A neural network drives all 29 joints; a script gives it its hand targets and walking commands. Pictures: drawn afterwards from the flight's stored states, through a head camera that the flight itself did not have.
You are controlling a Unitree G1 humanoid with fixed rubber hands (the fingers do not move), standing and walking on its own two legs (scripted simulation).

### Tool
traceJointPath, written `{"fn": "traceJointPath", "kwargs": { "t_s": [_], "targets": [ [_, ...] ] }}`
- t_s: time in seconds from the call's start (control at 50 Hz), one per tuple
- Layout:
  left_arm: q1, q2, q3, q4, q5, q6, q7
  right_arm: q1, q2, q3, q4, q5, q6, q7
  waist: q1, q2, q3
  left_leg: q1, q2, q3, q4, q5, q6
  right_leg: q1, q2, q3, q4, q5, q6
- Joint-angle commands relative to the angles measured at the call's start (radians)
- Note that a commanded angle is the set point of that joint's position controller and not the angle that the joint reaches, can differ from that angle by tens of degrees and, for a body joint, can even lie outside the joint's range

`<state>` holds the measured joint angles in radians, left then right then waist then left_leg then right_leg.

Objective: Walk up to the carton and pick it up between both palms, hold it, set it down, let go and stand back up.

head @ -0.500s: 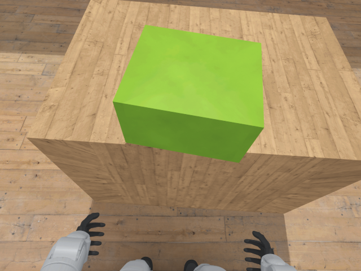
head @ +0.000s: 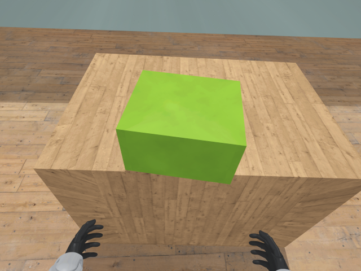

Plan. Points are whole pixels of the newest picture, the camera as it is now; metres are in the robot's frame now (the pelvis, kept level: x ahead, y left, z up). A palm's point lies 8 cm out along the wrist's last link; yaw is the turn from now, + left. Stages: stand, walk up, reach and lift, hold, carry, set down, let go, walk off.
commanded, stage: let go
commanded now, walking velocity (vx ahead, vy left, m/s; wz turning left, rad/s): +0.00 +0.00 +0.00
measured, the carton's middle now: (184, 124) +0.52 -0.01 +0.01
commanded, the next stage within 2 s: stand in 0.32 s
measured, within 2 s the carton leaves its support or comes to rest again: neither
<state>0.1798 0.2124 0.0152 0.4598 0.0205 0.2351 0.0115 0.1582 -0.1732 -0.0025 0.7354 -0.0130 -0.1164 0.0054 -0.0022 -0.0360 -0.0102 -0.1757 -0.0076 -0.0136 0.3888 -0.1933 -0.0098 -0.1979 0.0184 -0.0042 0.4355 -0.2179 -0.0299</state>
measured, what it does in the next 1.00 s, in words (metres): shifts its weight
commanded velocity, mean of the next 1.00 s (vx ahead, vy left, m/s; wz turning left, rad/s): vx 0.00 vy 0.00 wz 0.00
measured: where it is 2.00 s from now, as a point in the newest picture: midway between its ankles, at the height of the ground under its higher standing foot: outside the picture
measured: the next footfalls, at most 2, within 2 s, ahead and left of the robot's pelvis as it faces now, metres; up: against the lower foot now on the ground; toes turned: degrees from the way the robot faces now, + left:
none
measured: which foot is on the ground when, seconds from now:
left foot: down 0.00-1.00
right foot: down 0.00-1.00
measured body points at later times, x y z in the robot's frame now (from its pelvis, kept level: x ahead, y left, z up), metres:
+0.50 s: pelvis +0.02 +0.02 -0.01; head +0.03 +0.02 +0.44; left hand +0.16 +0.25 -0.10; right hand +0.13 -0.22 -0.13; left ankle +0.01 +0.13 -0.74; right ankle +0.01 -0.10 -0.74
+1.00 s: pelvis +0.06 +0.04 -0.01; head +0.06 +0.05 +0.44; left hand +0.07 +0.28 -0.15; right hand +0.08 -0.20 -0.16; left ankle +0.01 +0.13 -0.74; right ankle +0.01 -0.10 -0.74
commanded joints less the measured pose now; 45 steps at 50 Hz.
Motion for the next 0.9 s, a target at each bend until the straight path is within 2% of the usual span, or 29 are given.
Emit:
{"fn": "traceJointPath", "kwargs": {
  "t_s": [0.0,0.12,0.3,0.32,0.34,0.36,0.38,0.4,0.42,0.46,0.52,0.64,0.76,0.88],
  "targets": [
    [-0.078,0.101,0.015,-0.104,-0.015,-0.057,0.009,-0.093,-0.127,-0.048,-0.088,-0.017,-0.070,-0.015,0.003,0.010,-0.016,-0.154,-0.011,0.030,-0.071,-0.086,0.029,0.061,-0.012,0.047,-0.037,-0.021,0.016],
    [-0.057,0.087,0.005,-0.107,-0.015,-0.066,0.025,-0.073,-0.138,-0.051,-0.086,-0.020,-0.074,-0.009,0.007,0.049,-0.009,-0.280,0.017,0.036,-0.104,-0.141,0.049,0.163,0.014,0.034,0.035,0.002,0.008],
    [-0.035,0.095,-0.002,-0.111,-0.020,-0.074,0.028,-0.048,-0.126,-0.040,-0.084,-0.010,-0.079,-0.002,0.007,0.023,-0.027,-0.212,0.010,0.028,-0.078,-0.065,0.038,0.120,0.004,0.045,0.016,0.049,0.011],
    [0.184,0.089,0.019,0.006,0.068,-0.200,0.008,0.076,-0.105,-0.033,0.003,-0.054,0.014,0.015,0.087,0.128,-0.010,-0.198,0.085,-0.093,-0.021,-0.228,0.061,0.018,-0.108,0.132,-0.085,-0.116,0.019],
    [0.186,0.134,0.024,0.035,0.068,-0.244,-0.004,0.122,-0.127,-0.049,-0.012,-0.063,0.060,0.014,0.028,0.044,0.081,-0.238,0.059,-0.077,0.017,-0.310,0.049,-0.083,-0.129,0.191,-0.138,-0.301,0.009],
    [0.122,0.140,0.028,0.033,0.059,-0.272,-0.012,0.115,-0.125,-0.049,-0.028,-0.059,0.073,0.015,-0.003,-0.041,0.095,-0.151,0.064,-0.076,0.038,-0.192,0.046,-0.160,-0.140,0.216,-0.154,-0.303,0.001],
    [0.083,0.100,0.019,0.032,0.052,-0.296,-0.019,0.090,-0.127,-0.048,-0.034,-0.052,0.069,0.021,-0.009,-0.033,0.043,-0.082,0.087,-0.088,0.049,-0.075,0.052,-0.155,-0.122,0.194,-0.131,-0.172,0.001],
    [0.071,0.074,0.013,0.036,0.043,-0.313,-0.021,0.093,-0.141,-0.052,-0.027,-0.044,0.060,0.024,-0.014,-0.012,-0.013,-0.071,0.092,-0.095,0.049,-0.038,0.055,-0.113,-0.108,0.172,-0.104,-0.075,0.003],
    [0.079,0.067,0.013,0.049,0.036,-0.321,-0.021,0.108,-0.153,-0.058,-0.008,-0.034,0.054,0.026,-0.010,-0.003,-0.046,-0.078,0.088,-0.096,0.048,-0.037,0.055,-0.073,-0.101,0.155,-0.085,-0.022,0.004],
    [0.100,0.071,0.015,0.073,0.028,-0.332,-0.018,0.092,-0.151,-0.058,0.003,-0.031,0.042,0.030,0.008,0.017,-0.093,-0.054,0.096,-0.107,0.050,0.052,0.055,-0.025,-0.096,0.130,-0.041,0.110,0.004],
    [0.155,0.084,0.023,0.122,0.021,-0.335,-0.010,0.116,-0.136,-0.056,0.031,-0.028,0.042,0.026,0.013,0.042,-0.097,-0.041,0.094,-0.100,0.064,0.158,0.055,-0.003,-0.099,0.114,-0.010,0.209,0.000],
    [0.232,0.082,0.030,0.215,0.011,-0.320,0.010,0.189,-0.134,-0.061,0.101,-0.023,0.057,0.006,0.011,0.054,-0.040,-0.005,0.099,-0.094,0.075,0.327,0.061,-0.012,-0.099,0.090,0.010,0.274,0.002],
    [0.277,0.069,0.034,0.309,0.002,-0.300,0.027,0.223,-0.131,-0.064,0.168,-0.016,0.072,-0.015,0.008,0.050,-0.003,0.039,0.111,-0.092,0.079,0.489,0.071,-0.002,-0.100,0.074,0.013,0.280,0.012],
    [0.295,0.054,0.034,0.399,-0.001,-0.282,0.038,0.230,-0.119,-0.062,0.231,-0.013,0.084,-0.028,0.004,0.039,0.024,0.063,0.112,-0.090,0.066,0.519,0.077,0.020,-0.103,0.067,0.004,0.266,0.020]
  ]
}}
